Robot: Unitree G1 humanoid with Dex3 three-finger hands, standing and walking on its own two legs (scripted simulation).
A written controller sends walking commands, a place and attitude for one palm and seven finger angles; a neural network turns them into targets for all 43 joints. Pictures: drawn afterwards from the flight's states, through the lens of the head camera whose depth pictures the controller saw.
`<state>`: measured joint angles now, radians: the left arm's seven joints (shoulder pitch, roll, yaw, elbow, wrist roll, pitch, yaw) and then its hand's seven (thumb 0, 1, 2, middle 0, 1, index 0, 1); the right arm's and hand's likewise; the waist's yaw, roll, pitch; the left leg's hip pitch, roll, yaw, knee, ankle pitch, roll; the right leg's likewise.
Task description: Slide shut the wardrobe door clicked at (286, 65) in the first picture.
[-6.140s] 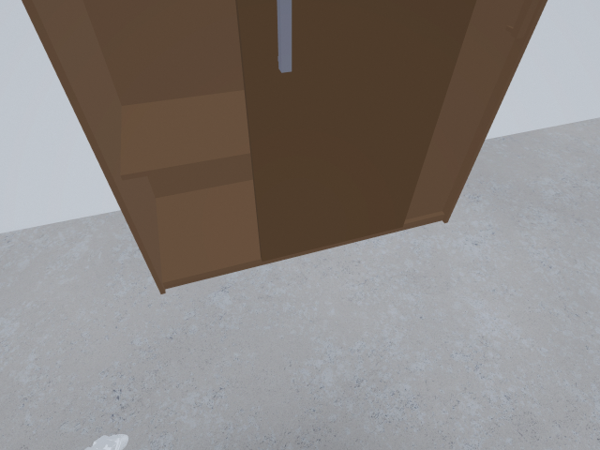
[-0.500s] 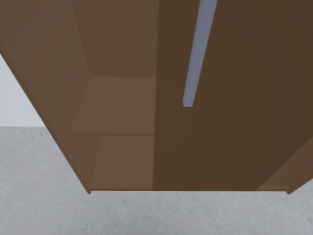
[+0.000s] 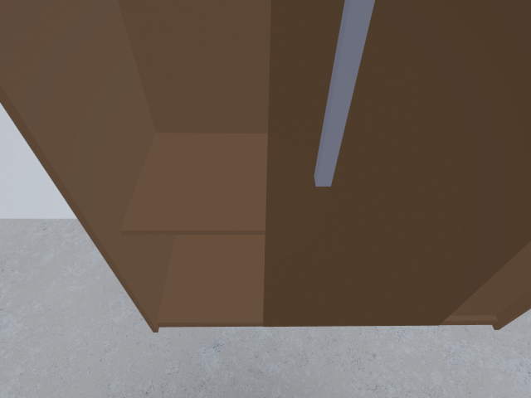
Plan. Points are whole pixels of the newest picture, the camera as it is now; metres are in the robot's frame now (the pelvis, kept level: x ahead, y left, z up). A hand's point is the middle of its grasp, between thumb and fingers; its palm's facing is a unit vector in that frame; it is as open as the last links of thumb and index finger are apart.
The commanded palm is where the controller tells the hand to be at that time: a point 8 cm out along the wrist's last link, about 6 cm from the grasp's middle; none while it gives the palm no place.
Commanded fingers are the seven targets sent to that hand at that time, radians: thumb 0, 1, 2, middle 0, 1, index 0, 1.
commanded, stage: come to a stop and stand still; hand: right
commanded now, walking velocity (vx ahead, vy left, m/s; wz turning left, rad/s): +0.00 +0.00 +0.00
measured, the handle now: (334, 102) +0.48 -0.07 +0.23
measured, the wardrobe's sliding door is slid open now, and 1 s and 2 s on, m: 0.40 0.40 0.40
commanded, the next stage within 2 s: look again from close up in 0.06 s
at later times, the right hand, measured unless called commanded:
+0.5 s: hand out of the picture -0.01 -0.17 -0.18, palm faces +0.02 +0.98 -0.18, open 7.4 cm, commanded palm none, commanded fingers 0.00 -0.90 -0.90 0.20 0.30 0.20 0.30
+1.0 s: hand out of the picture -0.01 -0.17 -0.18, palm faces +0.02 +0.98 -0.17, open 7.4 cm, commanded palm none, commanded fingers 0.00 -0.90 -0.90 0.20 0.30 0.20 0.30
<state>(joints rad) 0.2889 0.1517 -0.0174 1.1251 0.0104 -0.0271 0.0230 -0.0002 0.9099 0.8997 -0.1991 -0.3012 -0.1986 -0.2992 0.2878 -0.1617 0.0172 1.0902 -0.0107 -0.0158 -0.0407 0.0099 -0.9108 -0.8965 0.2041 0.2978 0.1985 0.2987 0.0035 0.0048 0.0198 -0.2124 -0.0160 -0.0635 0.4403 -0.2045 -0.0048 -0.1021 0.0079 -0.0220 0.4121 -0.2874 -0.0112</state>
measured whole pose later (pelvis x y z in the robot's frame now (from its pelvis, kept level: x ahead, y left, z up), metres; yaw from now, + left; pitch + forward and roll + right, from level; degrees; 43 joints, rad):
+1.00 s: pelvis +0.00 +0.00 +0.00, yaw +0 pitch -1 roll +0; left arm 0.32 0.13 -0.02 1.14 0.01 -0.03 0.03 0.00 0.91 0.90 -0.20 -0.30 -0.20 -0.30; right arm 0.32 -0.15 0.02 1.10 -0.01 -0.01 -0.04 0.01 -0.91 -0.90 0.20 0.30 0.20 0.30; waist -0.01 0.02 0.02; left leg -0.22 -0.02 -0.06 0.44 -0.20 -0.01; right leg -0.11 0.01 -0.02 0.42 -0.29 -0.01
